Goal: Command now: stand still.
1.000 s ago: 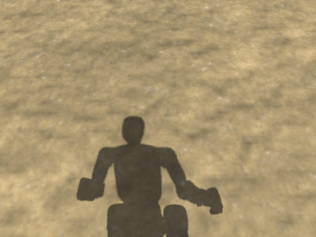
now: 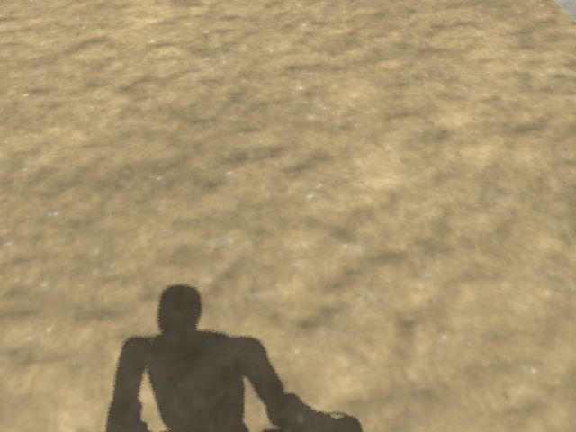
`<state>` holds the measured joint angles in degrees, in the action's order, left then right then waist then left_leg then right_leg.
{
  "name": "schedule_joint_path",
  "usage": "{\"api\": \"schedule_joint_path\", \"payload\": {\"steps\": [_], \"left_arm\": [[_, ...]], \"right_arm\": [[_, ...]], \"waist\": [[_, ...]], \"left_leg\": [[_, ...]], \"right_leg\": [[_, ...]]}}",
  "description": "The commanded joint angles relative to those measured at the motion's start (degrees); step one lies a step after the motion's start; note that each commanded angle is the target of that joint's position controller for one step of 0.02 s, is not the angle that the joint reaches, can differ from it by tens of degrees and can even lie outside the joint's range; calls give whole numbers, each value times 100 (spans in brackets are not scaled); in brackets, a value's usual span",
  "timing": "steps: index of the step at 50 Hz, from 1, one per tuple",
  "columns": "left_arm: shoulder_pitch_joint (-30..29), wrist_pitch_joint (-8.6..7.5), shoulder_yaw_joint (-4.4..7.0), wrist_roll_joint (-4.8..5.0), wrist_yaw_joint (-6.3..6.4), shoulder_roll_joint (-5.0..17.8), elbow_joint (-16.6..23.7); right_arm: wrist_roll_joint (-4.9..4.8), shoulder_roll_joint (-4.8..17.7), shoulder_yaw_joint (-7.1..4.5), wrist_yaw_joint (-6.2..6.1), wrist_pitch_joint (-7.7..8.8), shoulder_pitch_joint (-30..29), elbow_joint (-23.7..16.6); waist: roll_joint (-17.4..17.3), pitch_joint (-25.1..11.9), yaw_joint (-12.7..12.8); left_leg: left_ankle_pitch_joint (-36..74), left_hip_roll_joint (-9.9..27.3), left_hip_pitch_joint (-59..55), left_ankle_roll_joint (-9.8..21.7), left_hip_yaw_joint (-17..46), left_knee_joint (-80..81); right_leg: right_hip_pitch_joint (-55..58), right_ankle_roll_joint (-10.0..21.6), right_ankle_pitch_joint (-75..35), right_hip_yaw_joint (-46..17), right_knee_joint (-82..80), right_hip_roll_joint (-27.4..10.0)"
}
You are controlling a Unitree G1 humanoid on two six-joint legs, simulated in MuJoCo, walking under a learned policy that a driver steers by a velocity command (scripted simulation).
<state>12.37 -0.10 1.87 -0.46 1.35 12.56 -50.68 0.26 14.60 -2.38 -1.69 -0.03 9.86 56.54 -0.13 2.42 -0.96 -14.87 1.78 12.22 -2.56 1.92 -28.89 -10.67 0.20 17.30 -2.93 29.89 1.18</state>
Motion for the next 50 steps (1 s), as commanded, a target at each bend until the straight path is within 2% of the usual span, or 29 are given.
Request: {"api": "schedule_joint_path", "payload": {"steps": [1,14,30,31,32,34,36,37,38,39,40,41,42,43,44,45,46,47,48,49,50], "left_arm": [[43,-69,145,7,25,674,134],[178,-55,91,29,55,586,-408],[439,-41,16,47,85,466,-847],[548,-32,1,46,92,412,-919],[580,-12,27,79,110,482,-939],[601,-17,93,134,132,685,-879],[854,-133,153,192,107,839,-882],[1004,-189,205,212,88,961,-915],[995,-226,241,222,73,1027,-907],[812,-254,232,226,57,983,-837],[494,-267,210,244,38,914,-725],[109,-265,182,270,19,839,-584],[-134,-296,136,256,7,650,-458],[-272,-383,54,231,8,290,-277],[-336,-505,76,281,20,378,-121],[-261,-579,108,329,-20,524,-153],[-89,-629,99,327,-81,478,-260],[-86,-665,131,282,-101,512,-298],[-242,-682,186,228,-122,622,-266],[-344,-677,210,198,-159,617,-240],[-414,-656,199,189,-195,511,-222]], "right_arm": [[-6,593,-115,-39,44,7,-89],[-17,495,-82,-102,31,269,357],[-28,308,-11,-116,25,565,583],[-28,229,9,-118,19,678,646],[-59,230,2,-130,8,706,662],[-88,293,-21,-141,46,626,569],[-106,118,16,-83,215,483,433],[-121,-5,37,-30,314,453,385],[-141,-57,46,26,396,461,353],[-173,-53,41,78,464,552,349],[-205,-78,38,110,516,802,410],[-210,-64,14,117,546,1280,576],[-158,173,-68,109,555,1871,777],[-157,837,-246,131,577,2641,929],[-61,1067,-256,206,651,2830,920],[-25,666,-136,207,713,2313,764],[-50,438,-76,226,746,2005,619],[-77,413,-55,252,740,1799,530],[-80,302,-5,256,708,1732,486],[-53,152,45,241,656,1832,496],[-26,122,64,212,613,1975,513]], "waist": [[60,-146,9],[53,-27,20],[2,60,50],[31,-69,52],[91,17,68],[258,445,120],[599,659,237],[922,610,267],[1109,626,239],[1070,693,108],[998,738,-117],[813,737,-404],[177,594,-581],[-1376,286,-754],[-1730,303,-700],[-921,572,-384],[-642,586,-240],[-457,536,-159],[-428,533,-149],[-495,449,-170],[-568,373,-191]], "left_leg": [[838,40,-202,80,6,342],[755,7,-148,101,-35,429],[687,-42,-73,143,-69,453],[160,-118,-120,155,-153,445],[-675,-256,6,204,-282,302],[-2065,-349,593,365,-330,12],[-1781,-314,1101,427,-356,-482],[-1301,-350,1246,415,-509,-966],[-1024,-256,1189,480,-448,-1342],[-1008,-160,978,600,-362,-1307],[-1052,-153,512,720,-388,-780],[-906,-203,-328,795,-373,39],[-744,140,-1159,837,309,546],[-1703,1219,-1855,1334,2285,1584],[-1847,2103,-1905,1891,4071,2124],[-1568,2106,-1762,1854,3780,1993],[-1214,1810,-1736,1655,3036,1941],[-769,1600,-1762,1475,2473,1977],[-35,1440,-1750,1325,1965,2022],[590,1240,-1708,1226,1511,2058],[1114,1120,-1705,1203,1199,2061]], "right_leg": [[-223,144,-1010,-269,-662,-298],[-225,110,-866,-127,-739,-199],[-285,66,-771,-19,-745,-141],[-239,81,-173,22,-798,-95],[-339,157,818,22,-819,-43],[-736,432,2531,-324,-986,-237],[-623,771,3008,-1133,-1352,-792],[-439,989,3147,-1713,-1632,-1195],[-552,1190,3140,-2207,-1832,-1532],[-807,1242,2971,-2322,-1863,-1633],[-1089,1114,2679,-2026,-1722,-1494],[-1535,863,2238,-1467,-1359,-1126],[-2045,575,1377,-765,-283,-640],[-2842,184,814,350,1677,103],[-3559,203,1484,80,2959,159],[-3896,327,1142,-232,3700,-220],[-3972,434,578,-224,3857,-418],[-3996,483,135,-123,3705,-570],[-3939,467,-195,-51,3423,-699],[-3733,416,-403,68,3172,-743],[-3617,342,-564,206,2950,-720]]}}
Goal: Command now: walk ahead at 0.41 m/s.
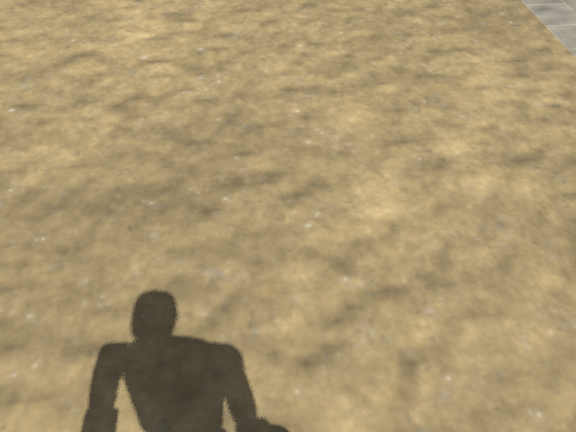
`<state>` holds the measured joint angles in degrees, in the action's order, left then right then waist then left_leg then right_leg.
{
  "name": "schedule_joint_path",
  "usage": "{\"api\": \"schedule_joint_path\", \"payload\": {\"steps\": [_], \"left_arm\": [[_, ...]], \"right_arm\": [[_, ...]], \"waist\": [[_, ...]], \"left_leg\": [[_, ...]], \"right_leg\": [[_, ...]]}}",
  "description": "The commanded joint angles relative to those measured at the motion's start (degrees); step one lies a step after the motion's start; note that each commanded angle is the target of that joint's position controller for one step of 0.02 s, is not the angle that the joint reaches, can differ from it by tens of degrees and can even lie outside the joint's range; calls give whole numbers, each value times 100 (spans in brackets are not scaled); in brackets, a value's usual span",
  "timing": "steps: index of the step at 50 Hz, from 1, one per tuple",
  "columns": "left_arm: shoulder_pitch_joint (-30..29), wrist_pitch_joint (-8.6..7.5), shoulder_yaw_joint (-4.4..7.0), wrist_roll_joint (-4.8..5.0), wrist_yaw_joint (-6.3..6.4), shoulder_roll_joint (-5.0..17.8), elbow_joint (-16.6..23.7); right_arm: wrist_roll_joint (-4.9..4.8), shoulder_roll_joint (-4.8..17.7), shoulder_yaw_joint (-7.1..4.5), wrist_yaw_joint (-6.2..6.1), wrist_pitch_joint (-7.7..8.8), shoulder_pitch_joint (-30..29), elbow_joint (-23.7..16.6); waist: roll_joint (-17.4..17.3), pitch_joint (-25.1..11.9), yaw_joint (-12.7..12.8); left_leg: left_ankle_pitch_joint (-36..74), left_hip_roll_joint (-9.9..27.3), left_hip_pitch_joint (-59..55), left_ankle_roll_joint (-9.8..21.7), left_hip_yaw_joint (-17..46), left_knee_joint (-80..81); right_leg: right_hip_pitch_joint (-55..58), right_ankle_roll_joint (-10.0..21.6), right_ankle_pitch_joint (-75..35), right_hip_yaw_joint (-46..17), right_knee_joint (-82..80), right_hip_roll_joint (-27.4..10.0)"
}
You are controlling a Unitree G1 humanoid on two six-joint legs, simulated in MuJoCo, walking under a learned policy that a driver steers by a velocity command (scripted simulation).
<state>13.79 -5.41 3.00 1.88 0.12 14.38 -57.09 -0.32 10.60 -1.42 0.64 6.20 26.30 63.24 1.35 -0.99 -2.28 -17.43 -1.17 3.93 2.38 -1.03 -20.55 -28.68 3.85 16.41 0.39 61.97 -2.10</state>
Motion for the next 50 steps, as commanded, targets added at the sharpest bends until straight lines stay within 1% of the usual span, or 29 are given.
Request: {"api": "schedule_joint_path", "payload": {"steps": [1,5,7,10,12,13,14,15,16,17,18,19,21,23,26,29,32,34,36,37,38,39,40,41,42,45,46,48,50], "left_arm": [[-698,-97,60,-53,-96,218,470],[-1775,-58,-86,-38,-157,-27,904],[-2042,-42,-100,-10,-200,77,1029],[-2148,-63,-60,4,-261,300,1175],[-1615,-87,74,-10,-264,582,1090],[-785,-74,202,5,-235,783,845],[217,-39,332,20,-183,1029,561],[1117,-3,465,-137,-133,1598,399],[1237,25,374,-133,-163,1387,309],[643,-13,242,-83,-189,992,357],[79,-40,164,-90,-187,734,490],[-353,-85,103,-143,-222,571,547],[-661,-137,30,-237,-263,344,525],[-513,-167,13,-246,-246,377,380],[-355,-146,25,-299,-111,614,246],[-118,-53,13,-264,-7,710,162],[140,40,19,-205,26,806,0],[124,110,26,-148,42,803,-68],[46,176,17,-95,65,738,-94],[331,169,-7,-176,69,653,-121],[1029,117,-98,-298,41,328,-220],[1295,150,-211,-255,47,8,-376],[869,255,-150,-152,56,297,-296],[522,366,-93,-89,93,496,-189],[329,480,-56,-98,147,535,-176],[342,664,-57,-154,253,340,-263],[428,662,-72,-169,256,253,-346],[607,649,-83,-221,217,153,-506],[412,665,-65,-344,186,376,-424]], "right_arm": [[44,573,-34,-60,-49,421,-163],[50,923,-83,-192,-118,444,-299],[-6,1018,-126,-208,-104,568,-272],[-76,1051,-188,-213,-120,512,-257],[-39,1176,-246,-208,-177,347,-322],[-2,1160,-245,-204,-229,254,-367],[42,1117,-212,-189,-251,150,-468],[98,516,-43,-118,-186,662,-611],[-34,173,61,-76,-23,809,-528],[-203,740,-95,-55,117,225,-718],[-293,952,-147,-68,182,-331,-902],[-241,935,-176,-116,179,-561,-939],[-115,754,-237,-179,18,-367,-886],[-79,593,-246,-219,-110,-229,-873],[30,641,-271,-239,-157,-804,-1147],[45,488,-185,-172,-152,-1541,-1322],[14,638,-189,-128,-194,-1900,-1409],[48,778,-217,-104,-190,-2014,-1474],[107,933,-289,-98,-154,-1655,-1342],[151,1281,-385,-136,-135,-1395,-1264],[190,1562,-419,-159,-162,-1219,-1250],[171,1098,-309,-154,-250,-990,-1145],[120,740,-196,-114,-284,-972,-1112],[108,785,-173,-92,-292,-1219,-1132],[118,873,-175,-101,-299,-1532,-1200],[165,999,-204,-166,-372,-2311,-1343],[166,965,-198,-183,-405,-2349,-1325],[66,900,-185,-206,-454,-2305,-1237],[19,786,-155,-198,-462,-1979,-1065]], "waist": [[-703,691,-83],[-674,893,-240],[-765,988,-250],[-751,992,-47],[-889,473,347],[-925,-53,772],[-864,-653,1226],[367,-1660,1114],[1302,-2352,992],[951,-1337,921],[576,-594,746],[80,-172,514],[201,60,123],[194,190,-38],[179,249,-56],[194,94,206],[205,-23,342],[218,-23,309],[85,-160,62],[-243,-403,81],[-917,-1015,417],[-1448,-1518,286],[-1304,-1389,143],[-1051,-1083,168],[-813,-825,233],[-875,-373,518],[-885,-396,555],[-824,-442,648],[-524,-125,498]], "left_leg": [[1716,1344,-849,724,1264,1238],[1764,1169,-65,744,730,1512],[1719,1288,21,783,680,1629],[2403,1541,-516,670,582,1389],[4412,1577,-838,524,408,560],[5287,1414,-723,406,234,-402],[4958,1177,62,224,122,-1685],[2505,425,2150,-92,-51,-3979],[-1322,-262,3111,-176,588,-5481],[-1174,120,3706,-3,905,-6002],[-686,430,3791,111,702,-5927],[-202,703,3498,120,592,-5547],[142,957,2745,89,590,-5013],[66,916,2470,-39,446,-4675],[773,852,2701,-259,294,-3584],[1877,617,2251,-267,82,-2082],[2116,479,2059,-247,167,-1449],[1784,432,2024,-128,229,-1166],[2159,318,1409,42,154,-458],[4083,617,671,188,426,-352],[5858,1402,-769,725,1126,-862],[5738,2055,-1193,1408,1868,-737],[4666,2109,-849,1518,2201,-387],[3433,1997,-410,1372,2199,-126],[2496,1891,48,1224,2095,91],[991,1444,1359,849,1519,571],[837,1300,1558,789,1291,579],[108,1059,1765,621,949,505],[-988,799,1954,187,761,446]], "right_leg": [[-1773,-106,-619,-17,-538,-358],[-981,-309,-1441,294,-2262,-79],[-644,-277,-1659,328,-2654,-5],[-483,-48,-1621,184,-3076,5],[393,156,-1371,329,-3085,265],[1428,304,-1300,432,-3055,445],[2919,504,-1248,143,-2999,202],[5192,1274,-318,-2179,-3141,-1360],[5584,1760,706,-4564,-4469,-2173],[4754,1412,974,-4099,-4735,-1888],[3765,1193,533,-3142,-4824,-1706],[2800,1064,-207,-2413,-4997,-1483],[1778,917,-1156,-1510,-5254,-1093],[1320,1012,-2819,-938,-5289,-1000],[1264,1012,-4247,-343,-5193,-863],[1370,788,-4193,45,-5062,-592],[1867,764,-3853,-124,-4866,-782],[2179,693,-3735,-293,-4516,-915],[2309,447,-3342,-333,-3880,-743],[2141,179,-2962,-190,-3334,-382],[1247,-93,-1126,-36,-2517,38],[810,-357,1006,22,-1662,303],[581,-489,2262,-195,-1090,276],[373,-525,2355,-334,-781,149],[335,-573,2126,-369,-730,32],[1090,-647,1234,-228,-1716,-76],[1440,-623,765,-125,-2110,-21],[2064,-519,-328,93,-3053,119],[2100,-287,-545,-148,-3639,-138]]}}
Over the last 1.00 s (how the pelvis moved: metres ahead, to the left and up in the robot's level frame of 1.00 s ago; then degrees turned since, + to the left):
0.09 0.04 0.01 1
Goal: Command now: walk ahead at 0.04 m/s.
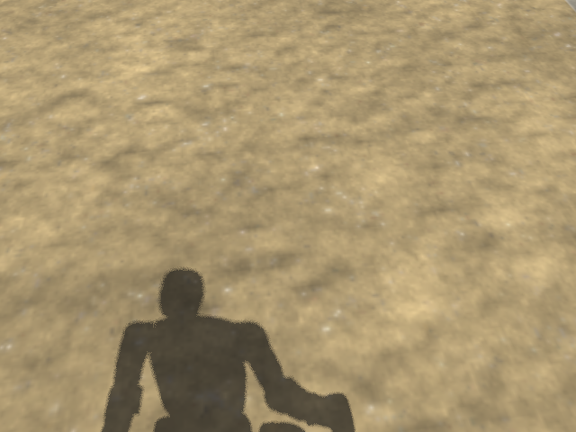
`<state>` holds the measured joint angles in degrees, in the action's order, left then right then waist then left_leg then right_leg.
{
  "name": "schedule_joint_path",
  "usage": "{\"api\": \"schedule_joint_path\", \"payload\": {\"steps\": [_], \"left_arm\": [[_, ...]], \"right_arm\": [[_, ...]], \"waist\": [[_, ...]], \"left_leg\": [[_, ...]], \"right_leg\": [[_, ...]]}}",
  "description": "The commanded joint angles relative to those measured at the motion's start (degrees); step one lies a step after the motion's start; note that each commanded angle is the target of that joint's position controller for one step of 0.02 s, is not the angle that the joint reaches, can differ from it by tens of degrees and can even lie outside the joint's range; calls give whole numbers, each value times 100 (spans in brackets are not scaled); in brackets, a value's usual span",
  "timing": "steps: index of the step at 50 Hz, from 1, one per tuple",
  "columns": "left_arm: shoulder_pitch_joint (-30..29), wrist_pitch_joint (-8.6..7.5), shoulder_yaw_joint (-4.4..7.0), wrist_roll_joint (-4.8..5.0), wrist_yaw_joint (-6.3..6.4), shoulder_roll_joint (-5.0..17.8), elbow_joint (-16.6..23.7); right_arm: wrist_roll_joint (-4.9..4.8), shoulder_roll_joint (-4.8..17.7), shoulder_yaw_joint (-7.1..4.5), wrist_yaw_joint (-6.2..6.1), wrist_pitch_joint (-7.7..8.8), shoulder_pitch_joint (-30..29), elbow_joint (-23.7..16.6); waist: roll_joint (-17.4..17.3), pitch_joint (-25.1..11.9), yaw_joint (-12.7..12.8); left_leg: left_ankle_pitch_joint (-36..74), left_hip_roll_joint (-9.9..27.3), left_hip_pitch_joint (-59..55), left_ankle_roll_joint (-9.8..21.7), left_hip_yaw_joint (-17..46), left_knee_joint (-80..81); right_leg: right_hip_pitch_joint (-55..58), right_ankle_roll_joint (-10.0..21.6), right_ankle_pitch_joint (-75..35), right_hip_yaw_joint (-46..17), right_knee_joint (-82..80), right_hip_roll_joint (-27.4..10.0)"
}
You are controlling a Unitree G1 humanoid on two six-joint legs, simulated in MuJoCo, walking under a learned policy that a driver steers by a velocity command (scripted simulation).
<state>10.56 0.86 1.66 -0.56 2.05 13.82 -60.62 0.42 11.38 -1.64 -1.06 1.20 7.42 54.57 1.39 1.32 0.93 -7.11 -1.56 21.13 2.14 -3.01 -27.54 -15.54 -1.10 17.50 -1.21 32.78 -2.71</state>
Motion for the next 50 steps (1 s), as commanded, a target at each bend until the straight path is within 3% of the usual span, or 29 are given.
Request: {"api": "schedule_joint_path", "payload": {"steps": [1,2,5,8,10,11,13,16,17,18,19,20,21,22,24,27,31,35,38,40,41,42,43,44,45,46,47,48,50], "left_arm": [[606,34,111,-41,10,701,-25],[498,-15,116,16,-1,680,-64],[260,-213,79,6,-10,499,-54],[638,-256,162,102,-2,684,-142],[941,-298,238,153,7,882,-124],[1008,-353,287,183,15,1010,-128],[1109,-478,300,193,15,916,-139],[719,-495,306,263,-49,852,8],[553,-484,313,250,-68,872,91],[316,-511,293,227,-77,825,206],[286,-583,196,186,-69,399,403],[212,-677,171,159,-70,328,503],[198,-733,237,283,-125,494,496],[169,-762,237,339,-178,500,475],[25,-750,306,271,-184,515,471],[-70,-638,314,194,-221,311,505],[-1057,-605,217,160,-248,114,900],[-1670,-608,166,211,-338,195,1121],[-1798,-650,188,225,-421,352,1266],[-1372,-676,297,223,-439,592,1211],[-701,-671,412,217,-421,773,1027],[341,-648,554,220,-385,1027,714],[1262,-631,665,105,-324,1469,550],[1443,-645,619,60,-372,1537,504],[1068,-691,479,123,-381,1038,545],[522,-731,401,144,-367,798,654],[35,-773,345,100,-373,645,733],[-203,-813,300,40,-391,461,733],[-224,-832,264,-32,-389,298,622]], "right_arm": [[-13,736,-156,-26,25,11,-195],[11,653,-145,-52,15,-31,-197],[-2,640,-162,-100,23,112,-63],[-69,639,-196,-87,27,197,64],[-110,566,-201,-38,121,-123,-35],[-141,522,-198,5,201,-245,-97],[-171,511,-208,98,360,-375,-179],[-248,511,-255,186,473,169,22],[-231,628,-336,173,451,687,251],[-205,900,-454,141,424,1371,432],[-198,1504,-621,119,416,2093,573],[-139,1340,-512,182,458,2533,664],[-86,995,-367,170,509,2059,567],[-78,827,-302,188,537,1606,401],[-67,719,-213,220,537,1213,261],[-28,730,-172,153,463,1478,344],[-29,980,-214,28,420,1567,338],[-106,1000,-265,11,421,1867,463],[-150,1006,-322,-3,372,1869,523],[-137,1126,-375,-6,321,1709,475],[-122,1122,-374,-4,280,1616,450],[-87,1005,-319,-2,248,1568,390],[-20,643,-200,27,254,1866,263],[-124,-29,-10,72,390,2365,290],[-308,614,-172,82,503,1797,230],[-391,885,-249,66,561,1320,55],[-341,913,-282,3,559,1108,21],[-268,848,-337,-38,496,1103,46],[-276,564,-346,-26,317,1417,129]], "waist": [[-180,-87,-34],[188,100,-71],[353,78,-163],[428,40,-24],[684,441,178],[839,640,214],[848,741,216],[631,488,-204],[541,281,-414],[124,38,-724],[-1498,-257,-863],[-1860,-560,-935],[-1166,-203,-614],[-811,-32,-451],[-448,222,-272],[-573,212,-206],[-495,448,-348],[-567,636,-473],[-562,636,-341],[-706,248,-28],[-754,-174,340],[-698,-783,786],[226,-1608,830],[1474,-2358,519],[904,-1703,617],[644,-927,471],[179,-605,241],[161,-369,55],[367,-288,-186]], "left_leg": [[-2050,577,91,32,729,1061],[-1588,371,-424,-84,472,816],[-341,344,-1067,4,385,311],[-1564,24,-664,78,11,-221],[-1751,-116,336,82,-171,-865],[-1526,-5,793,151,-110,-1148],[-1582,279,1296,273,104,-1422],[-1128,179,-7,360,-137,-237],[-692,-11,-1075,329,-203,-102],[-634,295,-1994,456,356,126],[-973,1434,-3086,1058,2382,960],[-881,2296,-3555,1574,4143,1606],[-892,2367,-3294,1471,3744,1445],[-725,2109,-2934,1265,3065,1469],[-78,1730,-2393,981,2078,1709],[910,1425,-2114,904,1300,1880],[900,1313,-1726,901,870,2135],[673,1415,-1764,879,661,2241],[1130,1670,-2362,776,607,1954],[2624,1696,-2586,653,496,1326],[3549,1535,-2500,542,328,495],[3501,1234,-1886,350,134,-778],[1445,694,-131,102,-28,-2866],[-2565,-224,1327,-63,650,-4468],[-2458,74,1894,68,1207,-5094],[-1902,380,2114,182,1039,-5062],[-1321,701,1791,213,946,-4757],[-1001,886,1467,223,952,-4450],[-767,1056,982,252,994,-4159]], "right_leg": [[256,367,108,-98,-827,-202],[-448,437,889,-174,-1052,-165],[-657,255,426,-196,-1303,-159],[-323,534,1542,-411,-1414,-233],[95,976,2247,-1313,-1884,-857],[367,1223,2184,-1839,-2038,-1288],[836,1416,1186,-2130,-1959,-1648],[530,1063,153,-1311,-1555,-1240],[7,902,-301,-959,-1245,-937],[-555,671,-1077,-456,-308,-575],[-1803,205,-682,467,1705,247],[-2635,164,1378,-9,3112,505],[-3105,347,1231,-378,3868,91],[-3115,499,685,-360,3958,-156],[-2960,584,-155,-231,3375,-482],[-2636,392,-642,39,2663,-479],[-2457,171,-1531,204,992,-305],[-2081,227,-2030,300,147,-137],[-2065,463,-1790,194,-172,-130],[-1268,638,-1455,368,-222,111],[-361,762,-1348,520,-213,316],[1079,934,-1285,425,-130,281],[3015,1434,-529,-1419,-254,-1071],[3966,2075,706,-4118,-1400,-2113],[3425,1737,1124,-3905,-1732,-1895],[2546,1456,763,-2929,-1825,-1774],[1667,1290,175,-2228,-1979,-1600],[1030,1165,-310,-1638,-2152,-1395],[488,1084,-613,-919,-2432,-1170]]}}
Over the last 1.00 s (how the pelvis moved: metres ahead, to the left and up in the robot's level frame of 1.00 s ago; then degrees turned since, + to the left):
0.42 -0.03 -0.01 -1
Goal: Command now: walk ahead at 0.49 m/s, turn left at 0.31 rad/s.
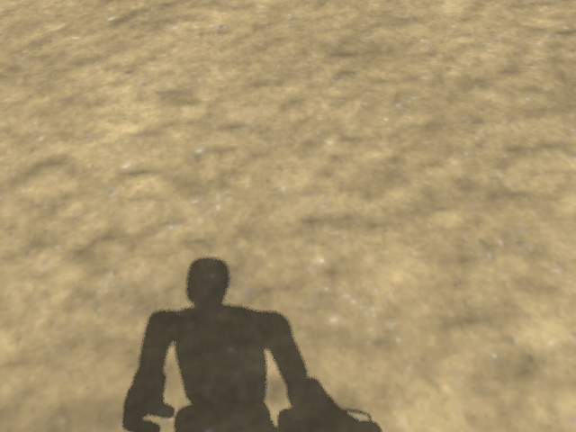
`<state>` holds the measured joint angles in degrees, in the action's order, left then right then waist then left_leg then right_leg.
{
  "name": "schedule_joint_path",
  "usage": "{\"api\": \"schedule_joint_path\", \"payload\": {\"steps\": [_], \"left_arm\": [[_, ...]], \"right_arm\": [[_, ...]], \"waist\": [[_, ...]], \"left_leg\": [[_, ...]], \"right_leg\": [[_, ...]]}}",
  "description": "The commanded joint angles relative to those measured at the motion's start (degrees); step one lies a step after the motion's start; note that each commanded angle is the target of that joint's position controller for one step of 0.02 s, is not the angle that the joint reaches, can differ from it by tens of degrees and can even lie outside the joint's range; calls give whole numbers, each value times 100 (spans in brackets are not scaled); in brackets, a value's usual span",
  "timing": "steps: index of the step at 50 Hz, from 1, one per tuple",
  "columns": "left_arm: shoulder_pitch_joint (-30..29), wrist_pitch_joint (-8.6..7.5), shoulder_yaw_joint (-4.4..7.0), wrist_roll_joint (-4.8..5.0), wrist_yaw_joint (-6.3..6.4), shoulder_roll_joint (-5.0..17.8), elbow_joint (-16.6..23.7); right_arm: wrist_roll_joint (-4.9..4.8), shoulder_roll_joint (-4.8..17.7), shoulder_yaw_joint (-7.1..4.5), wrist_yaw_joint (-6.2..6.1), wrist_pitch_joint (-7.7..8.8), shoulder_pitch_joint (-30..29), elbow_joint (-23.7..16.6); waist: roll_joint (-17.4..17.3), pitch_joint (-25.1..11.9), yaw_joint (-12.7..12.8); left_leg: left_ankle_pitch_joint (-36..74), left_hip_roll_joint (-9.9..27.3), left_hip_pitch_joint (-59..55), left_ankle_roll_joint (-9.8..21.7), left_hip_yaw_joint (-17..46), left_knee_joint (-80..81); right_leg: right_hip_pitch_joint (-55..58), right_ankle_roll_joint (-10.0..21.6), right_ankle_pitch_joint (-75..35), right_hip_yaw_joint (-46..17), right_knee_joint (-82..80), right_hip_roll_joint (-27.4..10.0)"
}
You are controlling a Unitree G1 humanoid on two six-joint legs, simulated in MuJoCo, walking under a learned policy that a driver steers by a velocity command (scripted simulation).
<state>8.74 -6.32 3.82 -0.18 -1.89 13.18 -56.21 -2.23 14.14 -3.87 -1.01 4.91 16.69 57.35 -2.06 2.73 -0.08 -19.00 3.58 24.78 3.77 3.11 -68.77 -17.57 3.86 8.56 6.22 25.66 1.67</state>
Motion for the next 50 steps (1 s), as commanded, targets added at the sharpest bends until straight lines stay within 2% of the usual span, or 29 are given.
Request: {"api": "schedule_joint_path", "payload": {"steps": [1,5,8,10,13,16,19,20,21,22,23,24,25,26,27,28,31,33,35,37,39,41,44,45,46,47,48,49,50], "left_arm": [[43,-124,58,-60,32,405,123],[323,-125,114,-92,192,674,30],[472,-95,101,-109,276,720,42],[619,-69,98,-81,321,771,45],[1062,26,117,-36,354,840,-45],[1272,181,161,16,361,943,-53],[1034,296,228,62,418,1196,123],[932,338,250,65,436,1290,185],[774,355,247,97,438,1320,254],[755,293,207,52,427,1236,371],[1105,78,-37,-62,316,335,698],[652,-240,5,172,192,712,877],[135,-359,48,358,141,878,1049],[97,-385,42,301,161,831,1036],[102,-333,104,139,215,906,969],[222,-240,146,77,221,936,953],[161,-39,139,-38,239,765,1099],[-279,1,88,-66,258,655,1260],[-655,-10,24,-53,221,532,1329],[-1012,-47,-24,-6,164,473,1421],[-1240,-75,-16,48,119,577,1516],[-1396,-122,11,52,66,727,1617],[-1098,-174,53,73,-1,898,1586],[-654,-180,113,63,-1,1003,1460],[132,-179,209,25,7,1207,1239],[1047,-166,284,-13,-4,1545,1115],[1457,-98,362,30,-70,1777,924],[1360,-62,231,212,-92,1296,967],[940,-20,164,182,-62,1062,1099]], "right_arm": [[-17,215,-127,-32,-122,474,-161],[43,302,-187,-21,-207,-215,-438],[78,283,-187,77,-151,-600,-578],[94,219,-138,154,-138,-1007,-729],[107,89,-45,270,-136,-1609,-1026],[88,60,2,405,-134,-1988,-1341],[62,329,-110,503,-157,-1673,-1500],[36,545,-215,507,-168,-1142,-1435],[22,884,-391,459,-169,-265,-1253],[50,1379,-593,319,-225,609,-1069],[47,1866,-662,252,-226,394,-1211],[179,1496,-500,258,-180,668,-1228],[223,1096,-406,244,-120,550,-1213],[167,855,-343,272,-49,106,-1266],[142,658,-280,270,-16,-282,-1364],[167,568,-232,246,-11,-507,-1467],[144,840,-277,149,3,-428,-1512],[140,992,-317,65,-13,-284,-1506],[124,941,-298,29,-42,-142,-1469],[132,887,-273,38,-48,142,-1364],[126,878,-256,61,-42,332,-1258],[122,879,-246,58,-58,471,-1193],[176,1009,-271,16,-118,448,-1162],[177,1007,-260,7,-136,334,-1191],[210,906,-209,3,-142,260,-1242],[314,710,-113,-11,-121,433,-1359],[207,330,-11,37,-13,1102,-1356],[156,774,-52,63,73,714,-1399],[78,961,-96,93,141,23,-1578]], "waist": [[687,-318,-115],[456,43,-55],[423,98,27],[367,198,161],[267,380,394],[294,437,453],[695,-28,57],[834,-353,-271],[798,-817,-761],[270,-1340,-1116],[-1260,-1779,-418],[-623,-2412,-693],[-366,-1758,-738],[205,-1090,-401],[346,-875,-176],[329,-696,10],[242,-475,173],[100,-338,55],[-95,-300,-141],[-227,-287,-381],[-319,-209,-488],[-345,-165,-512],[-538,-177,-295],[-517,-406,-31],[-376,-988,318],[353,-1845,544],[2066,-2274,295],[1525,-1874,469],[977,-1042,514]], "left_leg": [[479,565,663,79,365,71],[1479,511,1570,-54,534,869],[2287,392,1718,-116,389,1713],[2571,352,1677,-124,67,2241],[2484,310,1953,-68,-220,2790],[1860,178,2142,41,-559,3114],[1011,-362,1013,323,-1113,3165],[771,-580,284,472,-1196,3159],[1094,-781,-1004,693,-1126,3608],[995,-184,-2752,1021,29,3913],[634,1369,-4627,2180,3502,4526],[494,1647,-5012,2307,4522,5195],[881,1417,-4597,1956,3506,5169],[1488,1110,-3610,1703,2643,5179],[1924,880,-2857,1503,2113,5230],[2204,725,-2260,1463,1846,5373],[2675,582,-1420,1474,1508,5617],[2678,389,-1142,1346,1159,5674],[2467,113,-975,1082,770,5604],[2005,109,-968,930,745,5599],[1716,289,-1262,892,937,5496],[1772,534,-1806,859,1189,5214],[2809,843,-2503,716,1243,4825],[3858,690,-2590,601,1023,4335],[4401,404,-2369,450,713,3351],[3088,-49,-1257,216,370,1648],[-760,-885,884,-223,85,-123],[-1216,-596,1764,-167,502,-631],[-684,-345,2107,-127,436,-618]], "right_leg": [[561,611,130,-1406,-1833,-1573],[749,610,-429,-771,-2050,-1568],[1012,492,-857,-265,-2055,-1478],[1156,418,-1014,36,-2103,-1459],[1834,396,-1461,302,-1930,-1610],[2549,407,-2330,501,-1467,-1821],[2661,273,-5158,766,-404,-1858],[2559,217,-5832,797,384,-1838],[2112,66,-5609,861,1541,-1672],[732,-200,-3768,855,3274,-1409],[-1954,-609,1908,321,5590,31],[-2653,-426,2315,-1155,6090,48],[-3015,-245,1912,-1254,5847,-283],[-2851,-200,1482,-1210,5154,-569],[-2427,-238,1284,-1165,4581,-769],[-2036,-304,1155,-1164,4321,-862],[-1739,-604,845,-1001,3431,-874],[-1744,-743,129,-868,2529,-774],[-1423,-733,-850,-759,1508,-611],[-1130,-677,-1633,-667,882,-452],[-1174,-574,-1713,-736,601,-430],[-1395,-411,-1326,-795,370,-415],[-1333,-78,-598,-641,236,-338],[-754,87,-570,-473,73,-174],[375,328,-836,-608,198,-259],[2069,845,-1086,-1918,383,-1193],[3713,1683,255,-4527,-429,-2162],[3735,1511,1534,-5079,-861,-2103],[3005,1259,1451,-4338,-950,-1925]]}}
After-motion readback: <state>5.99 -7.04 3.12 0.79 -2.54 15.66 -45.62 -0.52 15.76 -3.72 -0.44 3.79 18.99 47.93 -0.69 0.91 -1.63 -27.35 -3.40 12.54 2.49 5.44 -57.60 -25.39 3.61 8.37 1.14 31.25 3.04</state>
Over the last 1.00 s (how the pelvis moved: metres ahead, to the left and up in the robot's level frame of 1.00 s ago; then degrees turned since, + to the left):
0.40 -0.05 0.01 3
